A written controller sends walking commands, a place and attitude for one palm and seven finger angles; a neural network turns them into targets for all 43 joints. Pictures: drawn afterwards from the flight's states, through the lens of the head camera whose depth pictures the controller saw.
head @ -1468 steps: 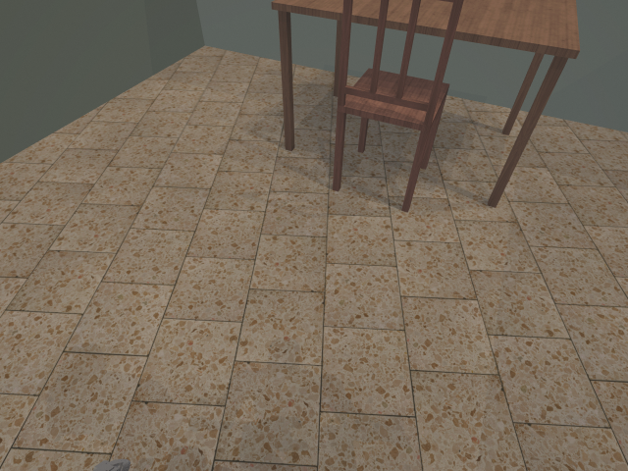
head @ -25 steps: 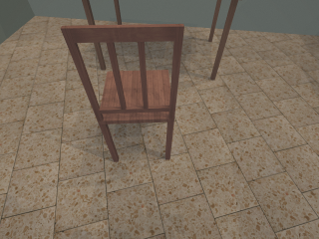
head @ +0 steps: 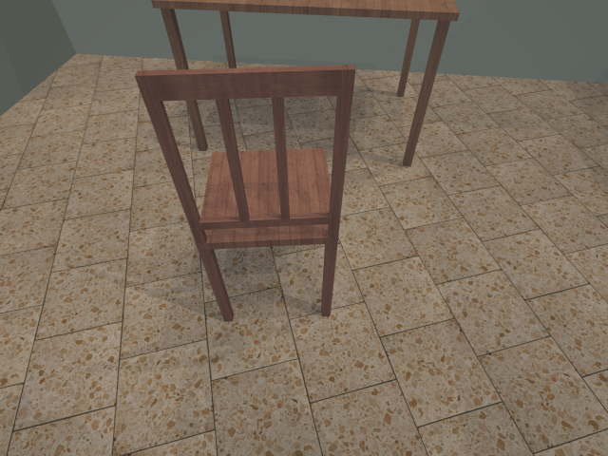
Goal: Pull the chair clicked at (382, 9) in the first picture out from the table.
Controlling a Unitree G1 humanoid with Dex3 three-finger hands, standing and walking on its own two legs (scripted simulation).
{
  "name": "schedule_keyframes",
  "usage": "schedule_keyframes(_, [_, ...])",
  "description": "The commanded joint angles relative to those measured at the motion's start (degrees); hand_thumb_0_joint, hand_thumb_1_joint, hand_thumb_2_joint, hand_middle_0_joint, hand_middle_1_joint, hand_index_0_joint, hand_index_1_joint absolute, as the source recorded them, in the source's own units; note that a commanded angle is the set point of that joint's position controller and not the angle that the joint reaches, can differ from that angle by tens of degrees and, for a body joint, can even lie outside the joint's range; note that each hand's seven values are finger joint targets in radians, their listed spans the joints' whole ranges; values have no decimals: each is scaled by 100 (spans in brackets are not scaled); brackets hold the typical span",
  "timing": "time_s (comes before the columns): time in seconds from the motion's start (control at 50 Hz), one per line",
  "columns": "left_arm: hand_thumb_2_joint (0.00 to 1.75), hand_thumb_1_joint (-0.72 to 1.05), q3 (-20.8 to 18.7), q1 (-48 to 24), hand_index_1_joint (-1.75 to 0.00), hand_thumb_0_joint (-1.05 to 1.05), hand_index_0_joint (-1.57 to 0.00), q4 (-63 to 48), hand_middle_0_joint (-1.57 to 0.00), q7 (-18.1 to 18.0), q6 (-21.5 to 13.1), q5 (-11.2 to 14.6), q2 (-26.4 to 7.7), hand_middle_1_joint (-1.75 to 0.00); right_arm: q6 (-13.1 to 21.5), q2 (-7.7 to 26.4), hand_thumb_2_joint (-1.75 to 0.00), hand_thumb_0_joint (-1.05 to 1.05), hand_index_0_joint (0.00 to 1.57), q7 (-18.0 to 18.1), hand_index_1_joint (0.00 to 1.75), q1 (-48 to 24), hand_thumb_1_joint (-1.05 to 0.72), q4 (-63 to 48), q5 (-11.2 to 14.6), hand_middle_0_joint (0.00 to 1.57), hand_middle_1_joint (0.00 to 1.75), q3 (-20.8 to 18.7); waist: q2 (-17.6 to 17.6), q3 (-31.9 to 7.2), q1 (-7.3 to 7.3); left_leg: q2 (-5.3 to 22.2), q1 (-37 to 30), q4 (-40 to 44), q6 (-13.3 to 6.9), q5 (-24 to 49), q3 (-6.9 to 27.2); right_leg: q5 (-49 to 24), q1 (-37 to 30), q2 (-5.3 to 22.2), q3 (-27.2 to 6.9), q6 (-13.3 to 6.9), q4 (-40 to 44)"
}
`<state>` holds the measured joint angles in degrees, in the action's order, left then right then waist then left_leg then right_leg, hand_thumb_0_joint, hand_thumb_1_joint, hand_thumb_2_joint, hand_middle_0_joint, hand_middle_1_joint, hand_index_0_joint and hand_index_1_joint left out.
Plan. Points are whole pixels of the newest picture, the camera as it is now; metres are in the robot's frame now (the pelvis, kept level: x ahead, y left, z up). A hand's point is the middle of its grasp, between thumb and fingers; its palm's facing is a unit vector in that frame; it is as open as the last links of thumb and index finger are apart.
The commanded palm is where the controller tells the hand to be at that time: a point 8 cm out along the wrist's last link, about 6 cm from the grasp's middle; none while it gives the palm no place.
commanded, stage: let the arm hang, fingers relaxed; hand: left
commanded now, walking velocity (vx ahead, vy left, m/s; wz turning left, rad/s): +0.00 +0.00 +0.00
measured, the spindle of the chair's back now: (235, 167) +0.70 +0.20 -0.06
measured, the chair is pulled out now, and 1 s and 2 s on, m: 0.74 0.74 0.74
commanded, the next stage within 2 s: look to check the result in 0.16 s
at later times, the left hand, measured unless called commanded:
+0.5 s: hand out of the picture -0.01 +0.17 -0.17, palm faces +0.04 -0.98 -0.18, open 7.4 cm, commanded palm none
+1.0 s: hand out of the picture +0.00 +0.18 -0.17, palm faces +0.04 -0.98 -0.19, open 7.4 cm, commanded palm none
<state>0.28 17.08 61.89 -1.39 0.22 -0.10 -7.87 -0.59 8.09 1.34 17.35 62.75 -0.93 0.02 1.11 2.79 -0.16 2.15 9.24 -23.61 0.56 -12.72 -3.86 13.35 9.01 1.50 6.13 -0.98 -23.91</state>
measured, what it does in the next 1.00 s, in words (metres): stands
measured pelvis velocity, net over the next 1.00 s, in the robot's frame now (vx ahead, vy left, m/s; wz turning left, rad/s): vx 0.02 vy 0.01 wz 0.00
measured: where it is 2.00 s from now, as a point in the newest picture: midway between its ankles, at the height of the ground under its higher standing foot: outside the picture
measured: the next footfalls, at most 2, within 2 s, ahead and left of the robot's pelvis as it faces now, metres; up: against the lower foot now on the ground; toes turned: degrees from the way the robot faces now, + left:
none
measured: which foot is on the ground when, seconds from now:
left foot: down 0.00-1.00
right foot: down 0.00-1.00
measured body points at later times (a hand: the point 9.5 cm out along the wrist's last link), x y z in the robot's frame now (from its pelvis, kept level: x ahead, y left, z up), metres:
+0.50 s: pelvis +0.01 +0.01 +0.00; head +0.02 +0.00 +0.45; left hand -0.01 +0.23 -0.16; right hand -0.01 -0.19 -0.17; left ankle +0.00 +0.12 -0.74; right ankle +0.00 -0.11 -0.74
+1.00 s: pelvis +0.02 +0.01 +0.00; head +0.04 +0.00 +0.45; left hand +0.00 +0.23 -0.16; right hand +0.00 -0.19 -0.17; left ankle +0.00 +0.12 -0.74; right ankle +0.00 -0.11 -0.74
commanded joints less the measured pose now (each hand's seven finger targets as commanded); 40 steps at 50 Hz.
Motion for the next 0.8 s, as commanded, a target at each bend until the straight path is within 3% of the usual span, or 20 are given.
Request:
schedule_keyframes(0.0, [90,90,-123,305,-30,0,-20,-96,-20,-65,-113,-3,-674,-30,96,447,-90,0,20,58,30,396,-90,-84,11,20,30,-67,34,181,2,329,107,442,-213,388,434,-114,216,494,-599,-151,602])
schedule_keyframes(0.14, [90,90,-117,435,-30,0,-20,33,-20,-76,-101,-12,-555,-30,83,336,-90,0,20,69,30,511,-90,-8,10,20,30,-80,-92,316,1,301,190,486,-227,115,457,138,338,487,-576,-141,626])
schedule_keyframes(0.36, [90,90,-107,539,-30,0,-20,112,-20,-97,-135,-13,-470,-30,144,283,-90,0,20,95,30,543,-90,77,26,20,30,-82,-88,125,17,330,44,390,-261,822,463,-546,156,515,-514,-110,434])
schedule_keyframes(0.56, [90,90,-109,527,-30,0,-20,119,-20,-106,-116,-18,-451,-30,126,282,-90,0,20,95,30,489,-90,106,23,20,30,-86,-107,349,8,316,86,445,-260,687,475,-388,239,507,-516,-97,471])
schedule_keyframes(0.68, [90,90,-120,536,-30,0,-20,115,-20,-112,-140,-16,-462,-30,151,317,-90,0,20,104,30,469,-90,95,28,20,30,-96,-95,100,3,329,-85,375,-267,1033,465,-756,89,521,-512,-89,404])
schedule_keyframes(0.78, [90,90,-123,516,-30,0,-20,122,-20,-110,-133,-19,-475,-30,146,316,-90,0,20,106,30,472,-90,108,29,20,30,-91,-81,196,1,322,-21,401,-260,1002,462,-706,75,521,-502,-89,431])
